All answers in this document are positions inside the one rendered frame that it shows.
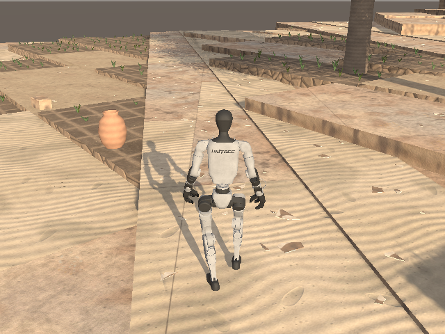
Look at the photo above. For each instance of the robot left foot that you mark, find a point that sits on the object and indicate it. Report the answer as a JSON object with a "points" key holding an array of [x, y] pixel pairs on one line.
{"points": [[215, 284]]}

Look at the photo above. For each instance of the right robot upper arm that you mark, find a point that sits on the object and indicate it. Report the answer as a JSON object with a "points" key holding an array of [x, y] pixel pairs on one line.
{"points": [[245, 147]]}

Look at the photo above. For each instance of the robot right forearm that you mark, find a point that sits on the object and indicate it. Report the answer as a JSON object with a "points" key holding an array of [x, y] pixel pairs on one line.
{"points": [[256, 185]]}

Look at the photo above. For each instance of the robot left hand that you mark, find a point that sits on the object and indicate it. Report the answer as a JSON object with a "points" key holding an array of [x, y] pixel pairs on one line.
{"points": [[192, 193]]}

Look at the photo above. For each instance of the left robot upper arm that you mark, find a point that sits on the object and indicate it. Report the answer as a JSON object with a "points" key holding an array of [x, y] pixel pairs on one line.
{"points": [[198, 156]]}

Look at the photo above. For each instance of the humanoid robot head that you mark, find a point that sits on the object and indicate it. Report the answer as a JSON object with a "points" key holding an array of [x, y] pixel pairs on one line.
{"points": [[224, 121]]}

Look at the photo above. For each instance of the robot right hand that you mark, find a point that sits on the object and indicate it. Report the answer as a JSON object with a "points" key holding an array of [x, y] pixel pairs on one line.
{"points": [[258, 198]]}

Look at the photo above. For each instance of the robot left forearm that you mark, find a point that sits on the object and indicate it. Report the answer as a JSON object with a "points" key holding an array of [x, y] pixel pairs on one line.
{"points": [[189, 182]]}

